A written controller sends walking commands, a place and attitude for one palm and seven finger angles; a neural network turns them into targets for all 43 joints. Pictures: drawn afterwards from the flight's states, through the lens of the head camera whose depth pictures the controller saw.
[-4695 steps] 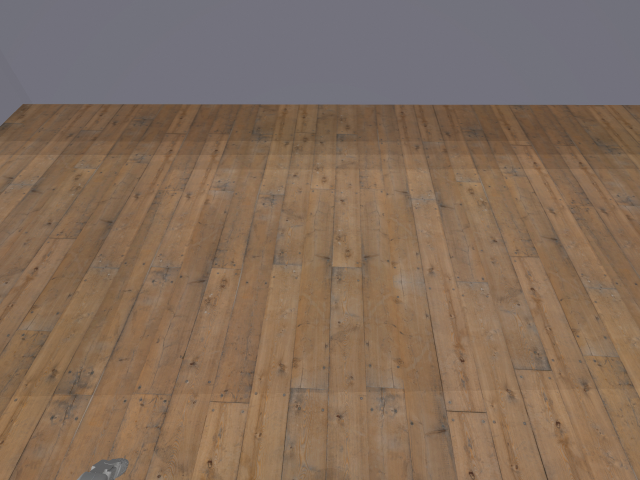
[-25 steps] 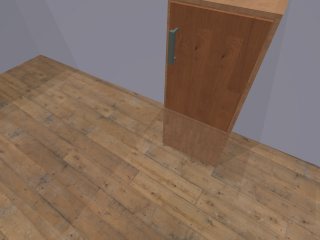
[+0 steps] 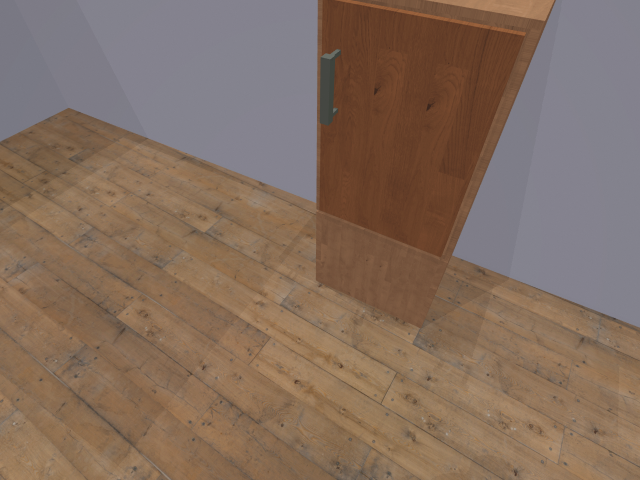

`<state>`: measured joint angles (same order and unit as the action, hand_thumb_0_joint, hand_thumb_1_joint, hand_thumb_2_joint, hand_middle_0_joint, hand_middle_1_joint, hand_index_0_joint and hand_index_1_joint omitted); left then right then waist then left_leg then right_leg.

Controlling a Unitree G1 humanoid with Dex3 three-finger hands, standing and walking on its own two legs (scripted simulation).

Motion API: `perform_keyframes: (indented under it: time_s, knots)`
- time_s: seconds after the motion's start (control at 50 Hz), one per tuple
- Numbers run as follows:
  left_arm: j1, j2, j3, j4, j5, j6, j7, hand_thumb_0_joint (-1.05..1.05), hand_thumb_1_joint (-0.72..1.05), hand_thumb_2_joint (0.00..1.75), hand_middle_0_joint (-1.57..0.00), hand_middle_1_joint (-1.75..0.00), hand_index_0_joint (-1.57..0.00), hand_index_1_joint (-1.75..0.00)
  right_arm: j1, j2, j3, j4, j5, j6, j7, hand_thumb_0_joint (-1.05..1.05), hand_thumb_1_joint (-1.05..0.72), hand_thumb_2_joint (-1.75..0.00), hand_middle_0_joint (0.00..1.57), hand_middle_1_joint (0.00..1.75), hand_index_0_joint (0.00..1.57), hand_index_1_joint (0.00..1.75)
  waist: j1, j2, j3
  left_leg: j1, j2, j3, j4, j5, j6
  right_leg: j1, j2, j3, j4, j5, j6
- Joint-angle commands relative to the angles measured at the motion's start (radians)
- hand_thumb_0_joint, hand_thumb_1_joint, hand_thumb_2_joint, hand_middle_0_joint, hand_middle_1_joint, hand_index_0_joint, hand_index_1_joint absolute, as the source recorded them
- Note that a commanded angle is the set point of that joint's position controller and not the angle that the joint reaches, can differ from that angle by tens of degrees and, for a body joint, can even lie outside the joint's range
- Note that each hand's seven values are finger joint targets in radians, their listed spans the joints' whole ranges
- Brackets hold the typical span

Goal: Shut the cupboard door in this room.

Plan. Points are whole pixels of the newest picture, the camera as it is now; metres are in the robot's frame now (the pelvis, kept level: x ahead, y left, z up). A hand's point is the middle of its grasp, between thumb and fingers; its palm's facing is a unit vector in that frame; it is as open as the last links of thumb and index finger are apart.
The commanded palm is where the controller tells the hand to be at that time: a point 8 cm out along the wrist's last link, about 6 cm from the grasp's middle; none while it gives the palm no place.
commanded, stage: look to check the result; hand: left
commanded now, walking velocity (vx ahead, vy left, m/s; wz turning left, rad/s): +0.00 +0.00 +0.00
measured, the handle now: (331, 87) +0.90 +0.01 +0.06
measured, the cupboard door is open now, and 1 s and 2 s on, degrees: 0 0 0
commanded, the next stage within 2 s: stand and wait in 0.42 s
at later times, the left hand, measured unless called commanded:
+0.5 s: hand out of the picture +0.01 +0.17 -0.17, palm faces +0.02 -0.98 -0.21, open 7.4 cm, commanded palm none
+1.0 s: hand out of the picture +0.01 +0.17 -0.17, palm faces +0.02 -0.98 -0.22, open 7.4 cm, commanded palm none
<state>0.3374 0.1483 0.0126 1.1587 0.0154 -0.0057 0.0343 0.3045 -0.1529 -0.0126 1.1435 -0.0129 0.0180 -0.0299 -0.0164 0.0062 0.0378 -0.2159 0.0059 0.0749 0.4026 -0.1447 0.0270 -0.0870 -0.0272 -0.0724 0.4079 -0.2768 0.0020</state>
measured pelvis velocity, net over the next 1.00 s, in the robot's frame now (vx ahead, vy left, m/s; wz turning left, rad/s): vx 0.02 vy -0.01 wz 0.00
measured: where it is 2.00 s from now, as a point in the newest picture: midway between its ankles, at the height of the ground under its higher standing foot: outside the picture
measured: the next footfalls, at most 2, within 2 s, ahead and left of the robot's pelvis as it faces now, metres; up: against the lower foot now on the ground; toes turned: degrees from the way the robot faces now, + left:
none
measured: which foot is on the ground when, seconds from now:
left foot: down 0.00-1.00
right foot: down 0.00-1.00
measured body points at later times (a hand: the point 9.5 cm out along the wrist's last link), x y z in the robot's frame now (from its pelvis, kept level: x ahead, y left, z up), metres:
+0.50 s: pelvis +0.01 -0.01 +0.00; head +0.02 -0.01 +0.45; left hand +0.01 +0.22 -0.16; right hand +0.02 -0.24 -0.16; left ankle +0.05 +0.10 -0.74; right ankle -0.03 -0.12 -0.74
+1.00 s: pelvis +0.02 -0.01 +0.00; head +0.03 -0.01 +0.45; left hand +0.01 +0.23 -0.16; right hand +0.03 -0.25 -0.16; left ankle +0.05 +0.10 -0.74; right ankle -0.03 -0.12 -0.74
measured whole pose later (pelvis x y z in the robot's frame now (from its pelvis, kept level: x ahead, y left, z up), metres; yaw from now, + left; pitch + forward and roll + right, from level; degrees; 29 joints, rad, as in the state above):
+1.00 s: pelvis +0.02 -0.01 +0.00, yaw +0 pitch -2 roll +0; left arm 0.28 0.18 0.01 1.16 0.01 -0.01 0.03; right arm 0.23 -0.18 0.00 1.15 -0.01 0.01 -0.03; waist -0.01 0.00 0.05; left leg -0.17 0.01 0.07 0.37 -0.16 0.01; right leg -0.02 -0.01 -0.08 0.34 -0.28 -0.01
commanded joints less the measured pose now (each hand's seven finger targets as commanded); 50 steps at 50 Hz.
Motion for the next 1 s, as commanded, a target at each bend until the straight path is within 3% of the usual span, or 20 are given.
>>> perform_keyframes:
  time_s: [0.0, 0.28, 0.38, 0.48, 0.92, 0.98]
  knots:
    - [0.069, 0.119, 0.015, -0.017, -0.004, -0.006, 0.003, 0.0, 0.9, 0.9, -0.2, -0.3, -0.2, -0.3, 0.036, -0.108, -0.015, -0.031, 0.0, -0.016, -0.006, 0.0, -0.9, -0.9, 0.2, 0.3, 0.2, 0.3, 0.002, -0.01, 0.079, 0.051, 0.087, -0.113, -0.063, -0.011, 0.007, -0.145, -0.088, 0.095, -0.13, -0.008, -0.048]
    - [0.034, 0.143, 0.014, -0.02, -0.004, -0.008, 0.001, 0.0, 0.9, 0.9, -0.2, -0.3, -0.2, -0.3, -0.006, -0.137, -0.013, -0.034, 0.003, -0.017, -0.005, 0.0, -0.9, -0.9, 0.2, 0.3, 0.2, 0.3, 0.006, -0.011, 0.077, 0.063, 0.098, -0.111, -0.068, 0.023, 0.003, -0.121, -0.084, 0.099, -0.145, 0.034, -0.044]
    - [0.023, 0.148, 0.015, -0.025, -0.004, -0.012, 0.001, 0.0, 0.9, 0.9, -0.2, -0.3, -0.2, -0.3, -0.02, -0.145, -0.013, -0.038, 0.002, -0.023, -0.005, 0.0, -0.9, -0.9, 0.2, 0.3, 0.2, 0.3, 0.008, -0.004, 0.034, 0.081, 0.103, -0.112, -0.059, 0.088, 0.004, -0.086, -0.087, 0.097, -0.136, 0.108, -0.041]
    - [0.014, 0.151, 0.017, -0.026, -0.004, -0.012, 0.001, 0.0, 0.9, 0.9, -0.2, -0.3, -0.2, -0.3, -0.032, -0.147, -0.011, -0.038, 0.003, -0.025, -0.007, 0.0, -0.9, -0.9, 0.2, 0.3, 0.2, 0.3, 0.01, -0.003, 0.033, 0.086, 0.106, -0.113, -0.06, 0.125, 0.005, -0.068, -0.088, 0.093, -0.135, 0.154, -0.039]
    - [0.007, 0.15, 0.014, -0.022, -0.006, -0.009, 0.002, 0.0, 0.9, 0.9, -0.2, -0.3, -0.2, -0.3, -0.037, -0.149, -0.007, -0.03, 0.001, -0.023, -0.007, 0.0, -0.9, -0.9, 0.2, 0.3, 0.2, 0.3, 0.009, 0.002, 0.045, 0.094, 0.104, -0.113, -0.069, 0.129, 0.002, -0.045, -0.092, 0.086, -0.149, 0.158, -0.037]
    - [0.019, 0.157, 0.016, -0.021, -0.005, -0.012, 0.002, 0.0, 0.9, 0.9, -0.2, -0.3, -0.2, -0.3, -0.032, -0.154, -0.007, -0.029, 0.003, -0.024, -0.008, 0.0, -0.9, -0.9, 0.2, 0.3, 0.2, 0.3, 0.011, -0.025, 0.034, 0.103, 0.107, -0.111, -0.064, 0.145, 0.004, -0.039, -0.092, 0.082, -0.149, 0.181, -0.038]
